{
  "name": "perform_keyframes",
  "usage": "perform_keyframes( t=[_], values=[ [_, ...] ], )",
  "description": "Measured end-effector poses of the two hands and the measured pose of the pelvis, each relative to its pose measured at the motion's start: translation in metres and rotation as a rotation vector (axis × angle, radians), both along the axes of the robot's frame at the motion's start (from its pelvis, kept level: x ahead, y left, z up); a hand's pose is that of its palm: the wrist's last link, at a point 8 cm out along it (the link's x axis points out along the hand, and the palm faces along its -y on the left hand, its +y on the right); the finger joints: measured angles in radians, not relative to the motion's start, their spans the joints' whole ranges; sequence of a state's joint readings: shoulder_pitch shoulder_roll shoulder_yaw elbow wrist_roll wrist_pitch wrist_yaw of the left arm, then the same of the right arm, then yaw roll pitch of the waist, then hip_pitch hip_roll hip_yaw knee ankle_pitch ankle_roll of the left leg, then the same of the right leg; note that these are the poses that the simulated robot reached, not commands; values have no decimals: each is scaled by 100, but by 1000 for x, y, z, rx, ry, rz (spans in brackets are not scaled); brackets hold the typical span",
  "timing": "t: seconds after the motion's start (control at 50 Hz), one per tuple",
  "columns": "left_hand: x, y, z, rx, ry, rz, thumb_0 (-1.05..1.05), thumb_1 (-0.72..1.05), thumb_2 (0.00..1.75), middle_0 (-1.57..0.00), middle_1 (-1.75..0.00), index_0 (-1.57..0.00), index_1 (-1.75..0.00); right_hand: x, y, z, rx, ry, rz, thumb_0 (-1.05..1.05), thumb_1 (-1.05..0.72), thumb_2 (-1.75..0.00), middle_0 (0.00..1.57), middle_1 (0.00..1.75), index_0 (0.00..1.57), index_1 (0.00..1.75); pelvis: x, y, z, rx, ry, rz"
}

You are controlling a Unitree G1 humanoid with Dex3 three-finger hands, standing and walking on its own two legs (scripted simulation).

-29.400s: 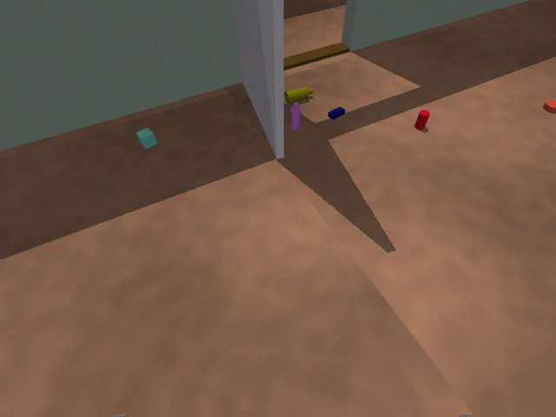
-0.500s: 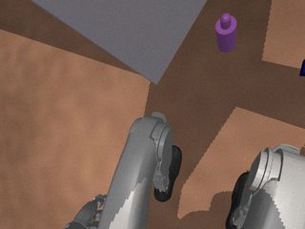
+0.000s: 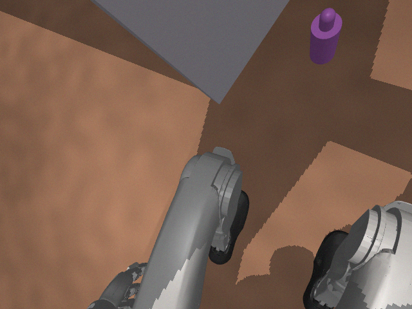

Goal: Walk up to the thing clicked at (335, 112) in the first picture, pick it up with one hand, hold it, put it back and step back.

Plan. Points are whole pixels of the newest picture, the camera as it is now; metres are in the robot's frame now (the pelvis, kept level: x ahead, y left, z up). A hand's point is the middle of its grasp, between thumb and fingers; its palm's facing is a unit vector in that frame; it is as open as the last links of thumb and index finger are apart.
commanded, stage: close in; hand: right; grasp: from above
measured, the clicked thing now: out of the picture +0.54 -0.31 -0.31
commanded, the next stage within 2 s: rest palm in 0.20 s
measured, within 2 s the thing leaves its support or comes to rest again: neither
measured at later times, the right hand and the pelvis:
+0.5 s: hand out of the picture +0.51 -0.30 -0.21, palm faces -0.48 +0.06 -0.87, open 11.8 cm; pelvis +0.00 -0.01 +0.00, yaw +1 degrees
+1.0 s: hand out of the picture +0.52 -0.30 -0.25, palm faces -0.48 +0.08 -0.87, open 11.8 cm; pelvis +0.01 -0.01 -0.01, yaw +3 degrees
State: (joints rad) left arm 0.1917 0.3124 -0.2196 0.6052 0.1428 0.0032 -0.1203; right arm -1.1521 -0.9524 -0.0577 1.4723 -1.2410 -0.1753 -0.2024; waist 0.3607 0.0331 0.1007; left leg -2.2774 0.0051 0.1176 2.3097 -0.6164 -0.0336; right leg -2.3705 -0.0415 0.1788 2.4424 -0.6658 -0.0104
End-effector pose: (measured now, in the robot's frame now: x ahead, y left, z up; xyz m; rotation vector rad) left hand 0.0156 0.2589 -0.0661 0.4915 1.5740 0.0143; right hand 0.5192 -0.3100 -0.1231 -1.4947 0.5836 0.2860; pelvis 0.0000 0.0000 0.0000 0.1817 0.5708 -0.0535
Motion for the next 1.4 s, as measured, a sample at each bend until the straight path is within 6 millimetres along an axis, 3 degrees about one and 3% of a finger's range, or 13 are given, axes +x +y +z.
perform_keyframes(
  t=[0.12,0.28,0.72,1.1,1.4],
  values=[
    [13,5,9,51,11,-44,0,90,89,-20,-30,-21,-30,4,-6,1,24,-64,62,0,18,-69,35,78,39,74,2,-3,-1,18,5,-8],
    [26,2,20,72,-31,-63,0,90,89,-20,-30,-21,-30,4,3,-13,30,-59,87,0,20,-73,33,79,37,76,6,-7,2,33,14,-11],
    [-12,-17,12,5,1,-50,0,90,89,-20,-30,-21,-30,3,20,-57,20,-32,42,0,14,-72,36,76,39,74,3,-4,-11,30,-21,15],
    [14,-7,16,18,0,-141,0,91,89,-20,-30,-20,-30,4,7,-78,19,-44,-9,0,12,-65,39,71,42,68,10,-7,-13,53,-20,25],
    [13,-18,16,-4,18,-166,0,91,90,-20,-30,-20,-30,-2,11,-87,42,-46,40,0,10,-64,40,70,42,68,9,-8,-13,69,-39,27]
  ],
)
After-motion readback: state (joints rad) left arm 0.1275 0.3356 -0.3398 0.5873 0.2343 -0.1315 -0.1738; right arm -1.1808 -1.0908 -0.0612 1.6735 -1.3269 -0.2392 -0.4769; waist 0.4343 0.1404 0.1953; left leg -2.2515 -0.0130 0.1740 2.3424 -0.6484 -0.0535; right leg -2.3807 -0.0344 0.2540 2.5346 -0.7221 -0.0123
